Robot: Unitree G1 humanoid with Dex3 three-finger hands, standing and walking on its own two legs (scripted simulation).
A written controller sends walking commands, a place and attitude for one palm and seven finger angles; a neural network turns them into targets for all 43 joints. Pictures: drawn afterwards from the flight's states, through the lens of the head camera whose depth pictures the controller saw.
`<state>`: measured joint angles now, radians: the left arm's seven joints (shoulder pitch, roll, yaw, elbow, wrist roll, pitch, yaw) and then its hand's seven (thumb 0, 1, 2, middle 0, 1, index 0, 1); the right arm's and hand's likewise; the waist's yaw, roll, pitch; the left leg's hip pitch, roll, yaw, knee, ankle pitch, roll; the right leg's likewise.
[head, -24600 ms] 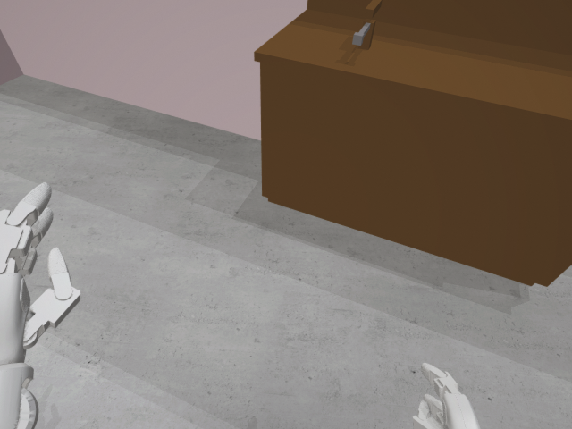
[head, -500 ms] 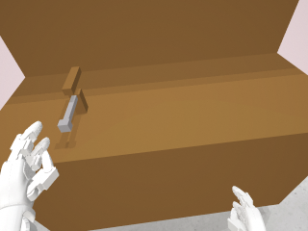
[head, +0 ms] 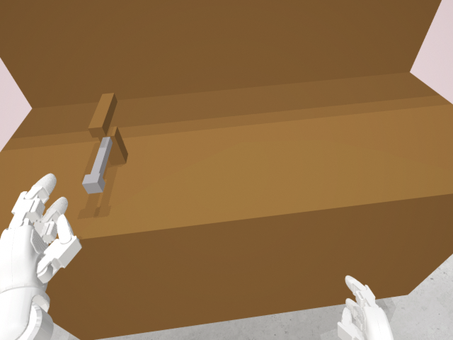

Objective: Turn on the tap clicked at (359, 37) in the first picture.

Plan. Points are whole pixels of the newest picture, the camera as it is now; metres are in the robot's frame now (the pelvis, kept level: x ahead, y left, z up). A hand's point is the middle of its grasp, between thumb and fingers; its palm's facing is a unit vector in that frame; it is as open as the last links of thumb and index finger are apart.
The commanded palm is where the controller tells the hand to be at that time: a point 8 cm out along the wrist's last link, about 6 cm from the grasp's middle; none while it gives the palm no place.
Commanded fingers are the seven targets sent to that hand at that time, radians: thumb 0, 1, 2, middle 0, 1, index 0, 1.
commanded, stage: reach beside the lever's end, fingers flat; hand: left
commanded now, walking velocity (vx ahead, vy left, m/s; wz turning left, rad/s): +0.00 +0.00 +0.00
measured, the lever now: (94, 183) +0.35 +0.31 +0.10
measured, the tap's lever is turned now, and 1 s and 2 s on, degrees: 0 0 0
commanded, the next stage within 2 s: push the lever round in 1.80 s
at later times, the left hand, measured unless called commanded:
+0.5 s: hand (75, 227) +0.23 +0.27 +0.13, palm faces +0.45 -0.88 -0.11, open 7.5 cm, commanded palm +0.20 +0.31 +0.13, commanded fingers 0.00 0.90 0.90 -0.18 -0.23 -0.18 -0.23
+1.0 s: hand (77, 212) +0.27 +0.29 +0.12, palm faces +0.48 -0.87 -0.10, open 7.7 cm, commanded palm +0.23 +0.33 +0.12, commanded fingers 0.00 0.90 0.90 -0.16 -0.17 -0.16 -0.17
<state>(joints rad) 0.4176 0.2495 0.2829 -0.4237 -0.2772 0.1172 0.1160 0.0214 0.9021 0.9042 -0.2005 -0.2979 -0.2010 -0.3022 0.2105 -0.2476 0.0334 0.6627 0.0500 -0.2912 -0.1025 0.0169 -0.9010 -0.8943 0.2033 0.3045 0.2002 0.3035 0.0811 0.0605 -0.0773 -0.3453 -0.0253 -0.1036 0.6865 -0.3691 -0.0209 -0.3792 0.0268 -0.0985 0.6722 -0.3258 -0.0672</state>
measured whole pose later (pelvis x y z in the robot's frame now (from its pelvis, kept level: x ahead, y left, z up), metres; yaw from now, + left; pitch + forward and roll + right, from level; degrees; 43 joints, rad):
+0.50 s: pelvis +0.00 +0.02 +0.00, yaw -1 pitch +2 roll +0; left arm 0.32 0.23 0.28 -0.30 -0.24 0.07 0.13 0.02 0.90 0.90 -0.19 -0.26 -0.19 -0.26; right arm 0.21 -0.24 0.03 0.66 0.04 -0.25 -0.11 0.02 -0.90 -0.89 0.20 0.30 0.20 0.30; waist 0.07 0.05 -0.06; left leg -0.33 -0.04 -0.08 0.66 -0.36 0.00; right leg -0.37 0.01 -0.07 0.65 -0.31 -0.04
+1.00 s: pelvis +0.00 +0.01 +0.00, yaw -1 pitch +2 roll +0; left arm 0.12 0.28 0.36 -0.01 -0.24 0.00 0.10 0.02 0.90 0.90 -0.17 -0.19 -0.17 -0.20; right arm 0.19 -0.25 0.03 0.69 0.04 -0.22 -0.11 0.02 -0.90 -0.89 0.20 0.30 0.20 0.30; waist 0.05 0.04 -0.05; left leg -0.35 -0.03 -0.07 0.65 -0.34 -0.01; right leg -0.39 0.02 -0.07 0.64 -0.29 -0.05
